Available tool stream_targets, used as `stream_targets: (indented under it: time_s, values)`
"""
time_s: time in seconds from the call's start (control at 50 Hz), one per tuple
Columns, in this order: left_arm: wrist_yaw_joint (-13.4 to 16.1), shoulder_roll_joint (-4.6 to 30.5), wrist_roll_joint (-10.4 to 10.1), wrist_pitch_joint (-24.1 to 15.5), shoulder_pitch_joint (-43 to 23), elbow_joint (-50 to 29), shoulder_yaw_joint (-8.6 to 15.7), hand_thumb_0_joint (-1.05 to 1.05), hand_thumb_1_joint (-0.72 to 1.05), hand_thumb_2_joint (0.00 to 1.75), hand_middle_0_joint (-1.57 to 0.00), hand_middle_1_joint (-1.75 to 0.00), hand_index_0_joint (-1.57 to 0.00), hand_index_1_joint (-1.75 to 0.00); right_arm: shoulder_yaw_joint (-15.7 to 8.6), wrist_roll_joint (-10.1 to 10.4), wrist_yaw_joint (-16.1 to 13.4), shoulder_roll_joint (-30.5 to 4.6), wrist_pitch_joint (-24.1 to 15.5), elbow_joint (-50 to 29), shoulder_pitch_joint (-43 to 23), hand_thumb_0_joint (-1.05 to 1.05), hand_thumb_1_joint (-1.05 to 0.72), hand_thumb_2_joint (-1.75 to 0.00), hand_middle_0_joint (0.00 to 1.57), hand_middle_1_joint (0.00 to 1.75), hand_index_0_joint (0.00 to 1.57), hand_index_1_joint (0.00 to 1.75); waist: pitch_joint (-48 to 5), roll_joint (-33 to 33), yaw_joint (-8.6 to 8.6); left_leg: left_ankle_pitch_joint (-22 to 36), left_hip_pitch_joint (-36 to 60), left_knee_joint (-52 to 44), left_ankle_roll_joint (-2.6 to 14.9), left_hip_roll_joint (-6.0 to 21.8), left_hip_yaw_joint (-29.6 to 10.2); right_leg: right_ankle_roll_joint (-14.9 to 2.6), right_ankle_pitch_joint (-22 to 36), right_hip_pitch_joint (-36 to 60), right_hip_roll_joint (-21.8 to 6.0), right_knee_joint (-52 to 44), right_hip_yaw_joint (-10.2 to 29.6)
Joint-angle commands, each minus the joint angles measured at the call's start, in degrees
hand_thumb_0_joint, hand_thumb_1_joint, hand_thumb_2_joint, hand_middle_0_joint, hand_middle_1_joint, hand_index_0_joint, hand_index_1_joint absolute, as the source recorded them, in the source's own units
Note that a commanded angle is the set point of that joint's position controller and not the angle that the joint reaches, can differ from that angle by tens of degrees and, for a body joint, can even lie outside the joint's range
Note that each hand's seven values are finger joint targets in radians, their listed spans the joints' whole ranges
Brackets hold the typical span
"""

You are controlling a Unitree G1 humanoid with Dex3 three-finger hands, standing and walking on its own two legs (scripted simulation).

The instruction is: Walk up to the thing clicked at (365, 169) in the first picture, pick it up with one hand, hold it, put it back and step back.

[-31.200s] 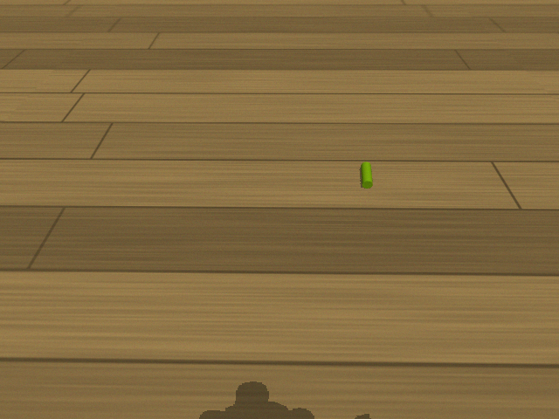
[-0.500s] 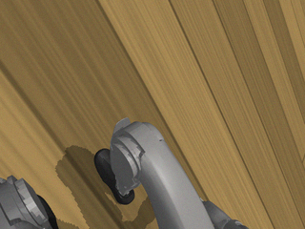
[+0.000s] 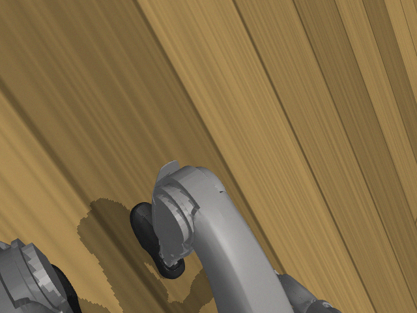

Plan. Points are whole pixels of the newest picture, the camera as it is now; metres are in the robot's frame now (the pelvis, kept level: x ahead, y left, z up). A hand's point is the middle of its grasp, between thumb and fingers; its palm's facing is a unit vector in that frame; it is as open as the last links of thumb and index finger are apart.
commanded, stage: settle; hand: left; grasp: from above
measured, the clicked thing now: out of the picture +0.49 +0.36 -0.29
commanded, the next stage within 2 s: lift in 0.92 s
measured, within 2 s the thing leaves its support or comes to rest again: leaves its support in 0.34 s
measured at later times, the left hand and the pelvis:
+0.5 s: hand out of the picture +0.49 +0.37 -0.22, palm faces -0.38 -0.14 -0.92, open 8.3 cm; pelvis +0.01 +0.00 +0.01, yaw +1 degrees
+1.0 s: hand out of the picture +0.47 +0.37 -0.15, palm faces -0.42 -0.11 -0.90, open 8.1 cm; pelvis +0.00 -0.01 +0.02, yaw +5 degrees
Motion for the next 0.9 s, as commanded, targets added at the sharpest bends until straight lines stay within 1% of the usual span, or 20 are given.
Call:
stream_targets:
  time_s: [0.0, 0.16, 0.24, 0.28, 0.32, 0.34, 0.36, 0.38, 0.4, 0.44, 0.46, 0.48, 0.5, 0.52, 0.56, 0.62, 0.66, 0.7, 0.78, 0.88]
  values:
    - [2.3, 13.0, -1.1, 0.1, -11.9, -5.9, 0.3, 0.0, 0.52, 0.47, -0.86, -0.6, -0.9, -0.56, -5.4, 0.3, -0.5, -19.3, 0.2, 1.7, 11.4, 0.0, -0.91, -0.9, 0.2, 0.3, 0.2, 0.3, -35.4, 35.5, -3.53, 15.2, 29.8, -14.8, -1.85, 2.9, 2.2, -3.0, 14.3, 22.3, 1.6, -10.5, -2.7]
    - [1.5, 15.5, -1.0, 0.9, -14.9, -11.4, 3.1, 0.0, 0.47, 0.4, -0.86, -0.51, -0.89, -0.47, -6.4, 0.5, -0.3, -19.7, 0.3, 1.7, 12.8, 0.0, -0.91, -0.9, 0.2, 0.3, 0.2, 0.3, -38.0, 38.1, -3.1, 15.6, 31.2, -14.9, -2.21, 2.8, 2.3, -3.44, 14.1, 21.4, 1.1, -10.4, -2.5]
    - [0.4, 17.6, -0.3, 1.3, -15.8, -17.1, 5.8, 0.0, 0.51, 0.39, -0.88, -0.49, -0.92, -0.46, -8.2, 0.7, -0.1, -20.4, 0.4, 1.9, 13.3, 0.0, -0.91, -0.9, 0.2, 0.3, 0.2, 0.3, -42.1, 42.2, -1.15, 19.4, 34.8, -14.3, -2.78, 2.8, 2.9, -4.04, 15.4, 20.6, 0.8, -10.0, -2.0]
    - [0.0, 16.8, -0.5, 1.5, -15.1, -17.8, 6.1, 0.0, 0.56, 0.39, -0.91, -0.49, -0.95, -0.46, -8.9, 0.7, 0.1, -20.0, 0.8, 1.6, 13.2, 0.0, -0.91, -0.9, 0.2, 0.3, 0.2, 0.3, -43.4, 41.9, -1.13, 19.5, 34.4, -14.1, -2.58, 2.6, 3.3, -4.11, 15.6, 21.6, 1.2, -10.4, -2.2]
    - [-0.6, 16.6, -0.7, 2.0, -13.2, -19.1, 6.7, 0.0, 0.6, 0.39, -0.93, -0.51, -0.98, -0.47, -10.2, 0.9, 0.3, -19.8, 1.0, 1.6, 13.9, 0.0, -0.91, -0.9, 0.2, 0.3, 0.2, 0.3, -44.9, 42.8, 0.45, 20.0, 35.5, -14.7, -2.51, 2.3, 3.9, -4.18, 15.8, 22.6, 1.4, -10.7, -1.8]
    - [-1.5, 12.2, -1.2, 2.0, -14.9, -22.5, 3.7, 0.0, 0.62, 0.39, -0.94, -0.51, -0.99, -0.46, -10.4, 1.1, 0.6, -19.0, 0.8, 0.5, 13.0, 0.0, -0.91, -0.9, 0.2, 0.3, 0.2, 0.3, -46.8, 44.8, 0.53, 20.8, 36.9, -15.2, -2.67, 2.2, 4.1, -4.27, 16.2, 22.6, 1.4, -10.5, -1.7]
    - [-2.0, 12.5, -1.8, 2.1, -14.9, -23.9, 4.1, 0.0, 0.63, 0.4, -0.94, -0.52, -0.99, -0.48, -10.7, 1.4, 0.8, -18.8, 0.9, 0.7, 12.8, 0.0, -0.91, -0.9, 0.2, 0.3, 0.2, 0.3, -48.0, 45.9, 1.31, 21.0, 37.4, -15.8, -2.75, 2.0, 4.1, -4.37, 16.3, 22.6, 1.3, -10.6, -1.8]
    - [-2.4, 15.4, -1.6, 2.7, -12.5, -23.3, 6.6, 0.0, 0.64, 0.39, -0.94, -0.54, -0.99, -0.49, -11.7, 1.5, 0.8, -19.5, 1.1, 1.9, 14.2, 0.0, -0.91, -0.9, 0.2, 0.3, 0.2, 0.3, -47.2, 45.1, 1.9, 21.4, 37.1, -15.6, -2.73, 2.1, 4.1, -4.37, 16.3, 21.9, 1.1, -10.6, -1.7]
    - [-3.5, 12.3, -2.1, 2.9, -13.6, -26.3, 4.2, 0.0, 0.63, 0.36, -0.94, -0.51, -0.99, -0.46, -11.7, 1.8, 1.1, -18.7, 1.2, 0.9, 13.7, 0.0, -0.91, -0.9, 0.2, 0.3, 0.2, 0.3, -47.8, 46.1, 2.4, 22.3, 37.5, -15.7, -2.83, 1.8, 4.5, -4.52, 16.3, 21.4, 1.1, -10.7, -1.2]
    - [-4.3, 15.1, -1.9, 3.4, -11.6, -26.1, 7.7, 0.0, 0.68, 0.39, -0.98, -0.5, -1.03, -0.46, -13.4, 2.1, 1.1, -19.7, 2.2, 2.2, 15.2, 0.0, -0.91, -0.9, 0.2, 0.3, 0.2, 0.3, -49.2, 45.4, 2.83, 23.1, 37.4, -15.7, -2.87, 1.7, 4.6, -4.81, 16.6, 21.0, 0.9, -10.5, -1.2]
    - [-5.5, 11.1, -2.5, 3.7, -11.2, -26.0, 5.8, 0.0, 0.68, 0.38, -0.98, -0.49, -1.02, -0.45, -13.6, 2.3, 1.3, -19.0, 2.3, 1.2, 15.2, 0.0, -0.91, -0.9, 0.2, 0.3, 0.2, 0.3, -47.2, 43.9, 2.45, 23.2, 36.3, -15.5, -2.65, 1.5, 4.9, -4.84, 16.5, 20.2, 0.8, -11.0, -0.9]
    - [-6.1, 12.1, -2.6, 4.0, -10.9, -26.8, 7.5, 0.0, 0.68, 0.37, -0.98, -0.5, -1.03, -0.45, -14.3, 2.4, 1.3, -19.2, 2.8, 2.4, 16.1, 0.0, -0.91, -0.9, 0.2, 0.3, 0.2, 0.3, -47.5, 42.4, 2.54, 23.1, 36.1, -15.6, -2.56, 1.6, 4.8, -4.84, 16.5, 20.0, 0.6, -11.5, -0.8]
    - [-7.0, 10.0, -2.5, 4.4, -9.2, -26.1, 6.6, 0.0, 0.72, 0.41, -1.02, -0.49, -1.05, -0.45, -14.8, 2.7, 1.4, -18.7, 3.1, 1.8, 15.9, 0.0, -0.9, -0.9, 0.2, 0.3, 0.2, 0.3, -46.7, 41.5, 3.05, 22.1, 35.3, -15.5, -2.2, 1.3, 5.5, -4.92, 15.5, 19.6, 0.9, -11.7, -0.5]
    - [-8.0, 6.0, -3.4, 4.2, -12.1, -28.6, 4.2, 0.0, 0.73, 0.39, -1.02, -0.48, -1.06, -0.44, -14.8, 2.9, 1.6, -18.0, 3.2, 1.0, 15.7, 0.0, -0.9, -0.9, 0.2, 0.3, 0.2, 0.3, -46.7, 40.6, 1.65, 21.2, 33.9, -15.8, -2.01, 1.2, 5.7, -4.76, 15.8, 20.5, 0.8, -12.3, -0.3]
    - [-9.7, 1.5, -4.1, 4.7, -10.9, -26.8, 0.7, 0.0, 0.73, 0.41, -1.03, -0.49, -1.07, -0.45, -14.9, 3.8, 1.5, -16.8, 3.3, 0.6, 14.5, 0.0, -0.91, -0.9, 0.2, 0.3, 0.2, 0.3, -44.7, 37.9, 2.94, 15.2, 30.8, -17.8, -1.54, 0.7, 5.9, -4.94, 12.0, 19.1, 0.8, -12.7, -0.1]
    - [-12.0, 4.6, -4.5, 4.7, -10.9, -29.1, 2.1, 0.0, 0.73, 0.36, -1.03, -0.44, -1.07, -0.4, -16.3, 4.6, 0.9, -17.6, 4.2, 0.7, 15.8, 0.0, -0.9, -0.9, 0.2, 0.3, 0.2, 0.3, -46.9, 35.5, 3.75, 13.0, 29.9, -19.0, -1.38, 0.4, 5.8, -4.67, 10.4, 19.8, 0.6, -13.1, 0.2]
    - [-13.3, 3.8, -4.7, 4.5, -11.9, -31.5, 1.9, 0.0, 0.76, 0.34, -1.06, -0.43, -1.11, -0.39, -16.7, 4.9, 0.8, -16.5, 5.0, 0.6, 16.2, 0.0, -0.91, -0.9, 0.2, 0.3, 0.2, 0.3, -50.0, 35.3, 3.96, 15.8, 31.3, -18.4, -1.15, 0.3, 6.5, -4.38, 12.7, 22.1, 0.6, -13.1, 0.8]
    - [-14.2, 0.0, -5.0, 4.5, -12.5, -30.7, -0.2, 0.0, 0.77, 0.37, -1.07, -0.43, -1.11, -0.39, -16.9, 5.3, 0.5, -15.7, 5.5, 1.0, 16.4, 0.0, -0.91, -0.9, 0.2, 0.3, 0.2, 0.3, -48.9, 33.6, 3.59, 15.6, 30.9, -18.5, -1.1, 0.1, 6.7, -4.63, 12.4, 21.2, 0.5, -13.5, 1.0]
    - [-14.1, 2.9, -4.7, 3.6, -16.3, -33.7, 1.7, 0.0, 0.76, 0.37, -1.09, -0.38, -1.12, -0.35, -17.4, 5.8, -0.6, -15.7, 6.5, 0.7, 16.2, 0.0, -0.9, -0.9, 0.2, 0.3, 0.2, 0.3, -51.3, 35.9, 4.92, 14.8, 32.9, -19.8, -1.37, -0.3, 6.9, -4.84, 11.6, 19.9, 0.1, -13.4, 1.4]
    - [-14.2, 2.0, -3.6, 3.5, -17.1, -34.7, 1.5, 0.0, 0.74, 0.37, -1.08, -0.37, -1.1, -0.34, -18.2, 6.3, -1.5, -14.4, 7.8, 0.3, 15.7, 0.0, -0.9, -0.9, 0.2, 0.3, 0.2, 0.3, -53.1, 37.9, 5.97, 14.7, 35.9, -21.5, -1.57, -0.7, 7.7, -5.2, 11.0, 18.2, -0.2, -13.5, 2.2]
